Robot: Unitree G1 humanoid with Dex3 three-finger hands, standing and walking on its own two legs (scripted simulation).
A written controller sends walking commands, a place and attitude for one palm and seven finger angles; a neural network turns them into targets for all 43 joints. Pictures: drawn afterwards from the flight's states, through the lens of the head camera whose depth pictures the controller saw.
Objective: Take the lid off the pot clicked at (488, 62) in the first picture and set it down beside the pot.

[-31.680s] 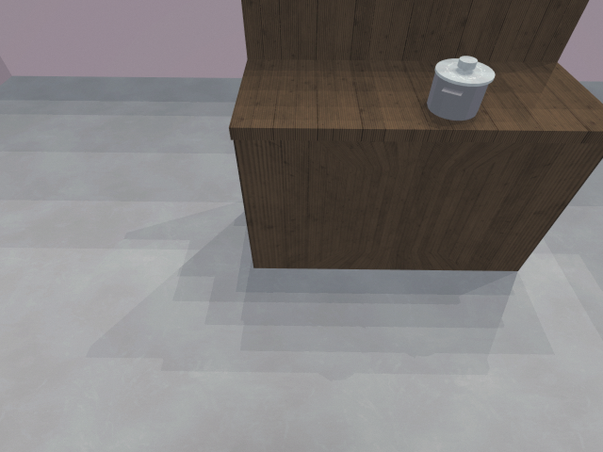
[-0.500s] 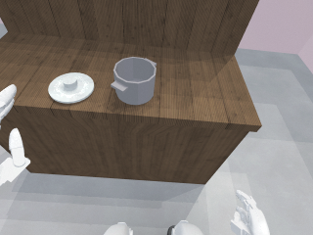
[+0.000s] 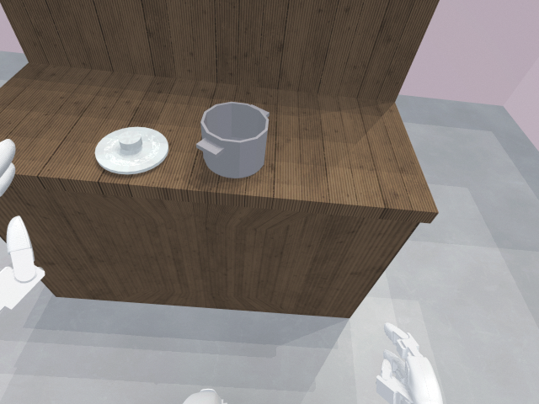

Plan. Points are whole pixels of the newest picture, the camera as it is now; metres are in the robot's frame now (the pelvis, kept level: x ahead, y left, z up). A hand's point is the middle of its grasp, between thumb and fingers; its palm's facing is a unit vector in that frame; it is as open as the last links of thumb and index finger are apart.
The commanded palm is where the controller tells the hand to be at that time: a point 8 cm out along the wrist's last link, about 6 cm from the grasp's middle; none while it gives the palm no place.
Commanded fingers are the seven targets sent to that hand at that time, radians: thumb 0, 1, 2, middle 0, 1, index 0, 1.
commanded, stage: step back with the hand held close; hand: left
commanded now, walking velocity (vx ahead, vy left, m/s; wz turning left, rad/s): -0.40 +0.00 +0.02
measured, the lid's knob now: (130, 140) +0.62 +0.37 -0.02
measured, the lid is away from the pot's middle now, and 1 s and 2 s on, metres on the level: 0.23 0.23 0.23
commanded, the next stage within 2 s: stop stepping back and stand still in 0.22 s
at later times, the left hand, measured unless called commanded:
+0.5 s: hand out of the picture +0.06 +0.24 +0.19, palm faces +0.21 -0.83 -0.52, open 7.4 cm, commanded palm +0.01 +0.29 +0.20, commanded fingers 0.00 0.90 0.90 -0.20 -0.30 -0.20 -0.30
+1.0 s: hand out of the picture -0.06 +0.27 +0.20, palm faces +0.38 -0.78 -0.49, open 7.4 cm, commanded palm -0.11 +0.31 +0.20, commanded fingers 0.00 0.90 0.90 -0.20 -0.30 -0.20 -0.30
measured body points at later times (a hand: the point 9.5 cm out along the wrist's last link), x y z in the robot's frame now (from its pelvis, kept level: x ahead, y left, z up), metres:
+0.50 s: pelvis -0.13 +0.02 +0.01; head -0.13 +0.06 +0.46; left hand +0.04 +0.28 +0.21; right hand +0.02 -0.22 -0.04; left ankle -0.02 +0.11 -0.72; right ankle -0.13 -0.10 -0.71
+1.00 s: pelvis -0.24 +0.03 +0.00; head -0.28 +0.05 +0.45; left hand -0.08 +0.31 +0.22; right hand -0.10 -0.19 -0.07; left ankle -0.21 +0.14 -0.71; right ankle -0.23 -0.08 -0.73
